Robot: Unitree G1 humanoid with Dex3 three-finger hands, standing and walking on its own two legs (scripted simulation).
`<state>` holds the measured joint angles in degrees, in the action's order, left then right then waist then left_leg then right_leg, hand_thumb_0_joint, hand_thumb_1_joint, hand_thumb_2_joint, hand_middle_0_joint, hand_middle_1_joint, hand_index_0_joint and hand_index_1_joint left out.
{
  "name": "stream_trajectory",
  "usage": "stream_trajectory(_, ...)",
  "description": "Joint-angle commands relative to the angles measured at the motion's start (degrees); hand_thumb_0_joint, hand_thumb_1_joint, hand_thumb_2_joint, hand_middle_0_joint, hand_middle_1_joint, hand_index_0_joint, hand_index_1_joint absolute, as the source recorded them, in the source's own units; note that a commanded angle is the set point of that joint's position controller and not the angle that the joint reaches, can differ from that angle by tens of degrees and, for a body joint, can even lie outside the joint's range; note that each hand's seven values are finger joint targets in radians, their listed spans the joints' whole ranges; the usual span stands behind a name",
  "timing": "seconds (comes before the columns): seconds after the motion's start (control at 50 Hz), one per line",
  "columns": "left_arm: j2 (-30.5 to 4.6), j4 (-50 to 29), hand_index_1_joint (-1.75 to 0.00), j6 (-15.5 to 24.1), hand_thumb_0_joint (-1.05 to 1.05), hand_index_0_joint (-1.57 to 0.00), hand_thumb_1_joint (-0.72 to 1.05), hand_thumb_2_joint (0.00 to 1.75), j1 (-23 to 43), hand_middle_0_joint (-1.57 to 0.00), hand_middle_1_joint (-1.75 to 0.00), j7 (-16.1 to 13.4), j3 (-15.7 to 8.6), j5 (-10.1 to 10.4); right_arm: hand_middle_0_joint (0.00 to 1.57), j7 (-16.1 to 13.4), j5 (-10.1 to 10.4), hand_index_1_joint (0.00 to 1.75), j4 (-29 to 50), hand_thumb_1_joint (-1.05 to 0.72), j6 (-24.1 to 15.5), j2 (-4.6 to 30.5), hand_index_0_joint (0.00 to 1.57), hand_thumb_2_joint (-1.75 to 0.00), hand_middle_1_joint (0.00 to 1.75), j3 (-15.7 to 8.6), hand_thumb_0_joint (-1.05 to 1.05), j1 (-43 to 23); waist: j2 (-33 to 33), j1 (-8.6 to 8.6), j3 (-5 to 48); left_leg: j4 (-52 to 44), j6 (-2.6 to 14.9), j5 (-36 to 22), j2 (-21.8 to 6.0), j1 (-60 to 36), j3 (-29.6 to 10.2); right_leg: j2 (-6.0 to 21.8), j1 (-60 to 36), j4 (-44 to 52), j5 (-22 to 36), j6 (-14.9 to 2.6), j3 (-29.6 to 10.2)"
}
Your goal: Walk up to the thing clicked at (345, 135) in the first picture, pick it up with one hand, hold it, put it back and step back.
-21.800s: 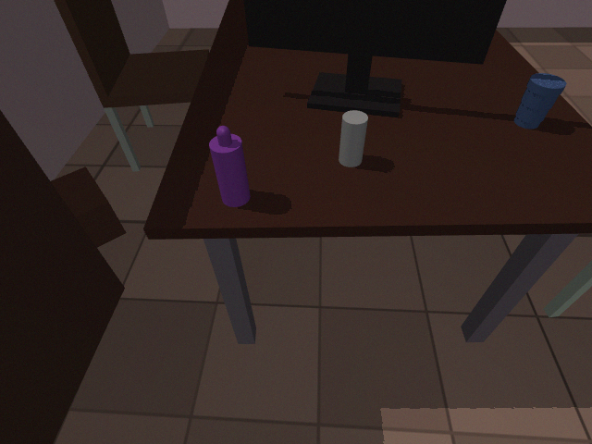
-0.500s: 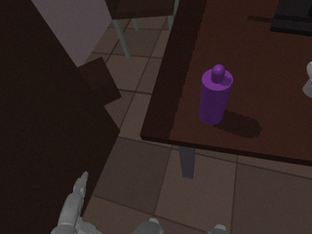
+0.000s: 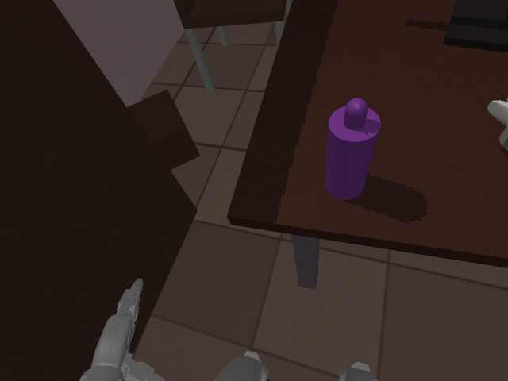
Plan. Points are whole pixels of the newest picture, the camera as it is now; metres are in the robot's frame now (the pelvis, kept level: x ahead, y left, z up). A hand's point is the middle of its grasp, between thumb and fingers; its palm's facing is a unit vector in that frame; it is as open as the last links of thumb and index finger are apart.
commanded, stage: open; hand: right
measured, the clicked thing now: out of the picture +0.52 -0.30 +0.09
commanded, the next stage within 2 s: withdraw in 0.16 s
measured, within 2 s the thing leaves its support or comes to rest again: neither
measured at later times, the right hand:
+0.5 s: hand out of the picture +0.52 -0.29 +0.11, palm faces +0.38 +0.93 +0.02, open 14.8 cm
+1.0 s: hand out of the picture +0.49 -0.38 +0.21, palm faces +0.48 +0.86 -0.19, open 17.1 cm
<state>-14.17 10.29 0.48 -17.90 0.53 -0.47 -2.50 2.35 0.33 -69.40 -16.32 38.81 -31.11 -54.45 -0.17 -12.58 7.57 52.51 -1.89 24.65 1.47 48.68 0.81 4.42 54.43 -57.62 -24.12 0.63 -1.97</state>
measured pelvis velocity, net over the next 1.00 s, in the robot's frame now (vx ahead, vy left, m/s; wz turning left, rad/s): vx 0.02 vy -0.01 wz -0.01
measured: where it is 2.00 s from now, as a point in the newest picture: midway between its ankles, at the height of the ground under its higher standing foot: outside the picture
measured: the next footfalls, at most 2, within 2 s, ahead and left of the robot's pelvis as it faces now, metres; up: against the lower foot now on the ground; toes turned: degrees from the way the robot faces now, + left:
none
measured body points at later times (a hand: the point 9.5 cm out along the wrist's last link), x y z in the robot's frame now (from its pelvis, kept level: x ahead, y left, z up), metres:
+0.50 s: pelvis +0.00 +0.00 +0.00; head +0.11 -0.04 +0.43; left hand +0.15 +0.27 -0.01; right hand +0.50 -0.34 +0.11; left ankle +0.00 +0.15 -0.68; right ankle +0.02 -0.12 -0.68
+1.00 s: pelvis +0.02 -0.01 +0.03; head +0.10 -0.03 +0.47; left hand +0.17 +0.25 -0.01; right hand +0.46 -0.43 +0.22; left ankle +0.00 +0.15 -0.68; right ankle +0.02 -0.12 -0.68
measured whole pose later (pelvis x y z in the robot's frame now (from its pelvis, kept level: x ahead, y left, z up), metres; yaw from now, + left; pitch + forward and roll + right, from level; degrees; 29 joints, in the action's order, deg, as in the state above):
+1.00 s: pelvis +0.02 -0.01 +0.03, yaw -1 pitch +16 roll +3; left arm -15.1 13.9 -1.9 -17.5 2.1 0.4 1.6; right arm 5.6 -4.9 -74.0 -3.4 52.5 -28.4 -58.9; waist 1.0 -8.8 7.3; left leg 41.2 -2.5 21.3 0.0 35.9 -0.2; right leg 3.1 41.5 -46.4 -21.0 0.0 -0.4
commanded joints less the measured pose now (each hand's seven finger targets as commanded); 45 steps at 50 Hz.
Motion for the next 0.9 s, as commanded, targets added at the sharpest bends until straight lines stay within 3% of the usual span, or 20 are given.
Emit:
stream_trajectory(0.0,-10.1,-9.6,-0.06,2.4,0.0,-0.04,-0.56,0.07,-1.4,-0.05,-0.05,-1.1,-6.4,0.1,0.79,-0.1,0.2,0.52,14.2,0.26,-4.2,17.0,0.78,-0.27,0.51,-0.2,0.0,-27.8,15.9,0.35,30.0,-4.5,2.75,-19.7,1.7,-6.5,1.5,-1.9,-29.2,4.9,24.5,-0.53,0.0)
stream_trajectory(0.04,-8.4,-6.4,-0.06,2.0,0.0,-0.04,-0.57,0.07,-3.1,-0.05,-0.05,-0.7,-4.8,0.5,0.72,0.5,0.7,0.48,1.8,0.28,-2.3,9.4,0.7,-0.26,0.48,1.9,0.0,-17.1,10.2,-0.9,20.4,-5.1,2.55,-17.5,2.0,-3.2,2.1,-1.6,-23.4,5.6,20.8,-0.89,-0.5)
stream_trajectory(0.08,-9.9,-13.7,-0.06,2.6,0.0,-0.04,-0.57,0.07,3.4,-0.06,-0.05,-1.0,-5.5,0.1,0.64,-0.3,0.4,0.45,19.0,0.29,-5.2,18.2,0.64,-0.26,0.45,-1.2,0.0,-31.6,14.3,0.55,31.9,-4.4,2.59,-18.5,1.8,-6.4,1.5,-1.4,-28.3,5.3,22.5,-0.9,-0.7)
stream_trajectory(0.16,-8.3,-7.8,-0.07,1.6,0.0,-0.04,-0.57,0.07,-3.9,-0.05,-0.05,-0.4,-4.8,0.6,0.56,0.5,0.4,0.42,4.6,0.22,-2.6,11.6,0.55,-0.28,0.42,1.4,0.0,-18.9,10.6,-0.33,22.4,-5.0,2.26,-18.7,1.9,-5.5,1.5,-2.0,-22.9,5.1,20.1,-1.27,0.1)
stream_trajectory(0.22,-10.8,-13.4,-0.04,2.2,0.0,-0.07,-0.52,0.03,0.3,-0.05,-0.06,-1.1,-7.0,0.2,0.45,-0.1,0.3,0.32,17.5,0.32,-4.7,17.8,0.44,-0.22,0.32,-0.8,0.0,-31.2,13.7,-0.4,32.4,-4.3,2.5,-19.0,1.8,-7.1,1.5,-1.7,-28.3,4.7,21.7,-0.98,-0.2)
stream_trajectory(0.28,-8.9,-9.0,-0.06,1.6,0.0,-0.05,-0.55,0.05,-3.3,-0.06,-0.06,-0.5,-5.3,0.5,0.53,0.1,0.3,0.3,8.2,0.32,-3.0,13.5,0.52,-0.14,0.3,0.2,0.0,-21.8,11.3,0.01,24.2,-5.0,2.14,-18.7,1.7,-5.3,1.2,-2.0,-23.3,4.4,19.6,-1.49,0.3)
stream_trajectory(0.32,-9.6,-15.2,-0.05,2.4,0.0,-0.07,-0.52,0.03,2.5,-0.05,-0.06,-0.9,-5.7,0.5,0.37,-0.3,0.3,0.25,17.0,0.36,-4.5,17.4,0.36,-0.17,0.25,-1.1,0.0,-29.6,12.4,0.05,31.4,-4.6,2.35,-18.4,1.7,-7.2,1.3,-1.7,-26.5,4.5,20.0,-1.32,-0.1)
stream_trajectory(0.36,-11.7,-12.8,-0.04,1.9,0.0,-0.07,-0.51,0.02,-2.0,-0.05,-0.06,-1.2,-7.6,0.5,0.27,0.0,-0.2,0.21,13.1,0.33,-3.9,18.3,0.26,-0.17,0.21,-0.9,0.0,-25.1,13.8,0.06,29.9,-4.9,2.53,-17.5,1.7,-6.9,1.4,-1.9,-27.0,4.8,18.9,-1.11,0.2)
stream_trajectory(0.4,-9.1,-8.7,-0.04,1.4,0.0,-0.07,-0.51,0.03,-4.0,-0.05,-0.06,-0.7,-5.3,0.6,0.2,0.3,-0.1,0.16,11.9,0.34,-3.4,18.3,0.2,-0.14,0.16,-1.3,0.0,-22.4,14.3,1.59,26.3,-5.0,2.5,-18.3,1.6,-6.4,1.3,-2.2,-25.5,5.2,20.9,-1.03,0.3)
stream_trajectory(0.44,-10.4,-16.2,-0.05,2.0,0.0,-0.06,-0.52,0.03,2.3,-0.05,-0.06,-1.1,-5.7,0.8,0.17,-0.2,0.4,0.13,22.1,0.38,-4.4,24.6,0.16,-0.11,0.13,-4.4,0.0,-31.2,15.8,2.08,35.3,-5.1,2.44,-20.8,1.5,-10.6,1.0,-2.1,-29.8,4.9,23.7,-1.05,0.3)
stream_trajectory(0.52,-9.6,-10.6,-0.04,0.9,0.0,-0.06,-0.52,0.04,-0.5,-0.05,-0.05,-1.0,-4.4,1.2,0.14,1.1,0.0,0.1,16.0,0.4,-1.9,23.6,0.13,-0.08,0.1,-2.7,0.0,-25.1,16.7,2.61,30.6,-6.7,2.7,-20.8,1.8,-10.2,1.7,-2.1,-32.3,6.8,28.1,-0.33,0.1)
stream_trajectory(0.56,-10.0,-11.5,-0.04,0.9,0.0,-0.06,-0.53,0.04,1.8,-0.05,-0.05,-1.4,-4.1,1.2,0.13,1.1,0.1,0.09,23.4,0.41,-2.2,29.5,0.12,-0.07,0.09,-4.8,0.0,-33.6,19.0,3.32,34.8,-7.1,2.58,-23.2,1.4,-13.5,1.1,-2.2,-33.8,6.9,29.3,-0.44,0.7)
stream_trajectory(0.64,-7.5,-4.3,-0.05,0.9,0.0,-0.05,-0.54,0.04,2.0,-0.05,-0.05,-1.1,-0.9,2.1,0.11,4.3,0.2,0.07,7.3,0.43,2.2,22.5,0.1,-0.05,0.07,0.3,0.0,-24.4,13.1,2.0,21.8,-10.3,2.26,-21.0,1.5,-12.6,1.4,-2.3,-27.9,9.8,23.2,-0.95,0.7)
stream_trajectory(0.68,-10.5,-7.5,-0.04,1.6,0.0,-0.05,-0.55,0.04,5.2,-0.05,-0.05,-1.9,-3.5,2.2,0.1,5.0,0.4,0.08,17.7,0.45,1.6,30.9,0.1,-0.07,0.08,-2.5,0.0,-36.9,16.1,2.31,31.4,-10.0,2.35,-22.4,1.3,-14.9,1.1,-1.9,-33.6,9.9,25.9,-0.71,0.6)
stream_trajectory(0.7,-9.9,-4.4,-0.04,1.2,0.0,-0.05,-0.54,0.04,2.3,-0.05,-0.05,-1.8,-2.8,2.3,0.1,5.9,0.0,0.09,12.9,0.46,2.9,30.1,0.1,-0.08,0.09,-1.3,0.0,-34.9,16.4,1.92,28.8,-10.6,2.51,-20.8,1.6,-13.5,1.5,-1.9,-34.3,10.7,25.8,-0.47,0.4)
stream_trajectory(0.76,-7.6,-3.4,-0.05,2.1,0.0,-0.05,-0.55,0.04,1.8,-0.05,-0.05,-1.3,-0.5,3.3,0.1,8.9,0.7,0.08,0.1,0.44,7.1,20.1,0.1,-0.07,0.08,3.4,0.0,-25.3,8.5,0.68,18.6,-13.1,1.73,-21.1,1.5,-12.4,1.6,-2.1,-29.3,11.8,22.8,-1.49,0.6)
stream_trajectory(0.8,-9.8,-5.3,-0.09,3.0,0.0,-0.05,-0.59,0.08,3.3,-0.08,-0.06,-2.0,-2.2,3.0,0.06,9.4,1.2,0.05,9.3,0.47,6.9,25.6,0.06,-0.04,0.05,1.9,0.0,-35.2,11.5,1.23,24.7,-12.9,1.94,-21.7,1.2,-15.0,1.4,-2.2,-32.5,12.4,23.0,-1.33,0.8)
stream_trajectory(0.82,-10.0,-5.1,-0.07,2.0,0.0,-0.06,-0.55,0.05,4.4,-0.07,-0.06,-1.1,-2.3,3.4,0.06,6.3,-4.1,0.05,0.7,0.5,8.2,29.6,0.06,-0.04,0.05,3.4,0.0,-25.0,11.3,5.01,21.8,-13.5,1.93,-20.1,0.5,-14.9,1.5,-3.0,-31.0,13.6,22.0,-0.89,2.0)
stream_trajectory(0.84,-10.7,-4.6,-0.06,1.5,0.0,-0.06,-0.54,0.04,0.9,-0.06,-0.06,-0.8,-3.9,3.9,0.06,5.3,-3.8,0.05,-0.2,0.5,9.0,26.9,0.06,-0.03,0.05,4.4,0.0,-24.8,9.4,2.39,19.1,-14.3,1.97,-19.1,1.1,-13.2,2.1,-2.3,-31.6,14.7,21.4,-0.82,1.5)
stream_trajectory(0.88,-10.6,-3.6,-0.06,0.5,0.0,-0.07,-0.53,0.03,-1.2,-0.06,-0.06,0.1,-4.6,4.1,0.06,3.8,-4.2,0.05,4.9,0.49,9.0,28.4,0.06,-0.03,0.05,4.0,0.0,-27.3,10.0,3.08,20.6,-14.8,1.72,-22.1,0.6,-15.4,1.7,-2.8,-33.3,14.8,23.4,-1.08,2.2)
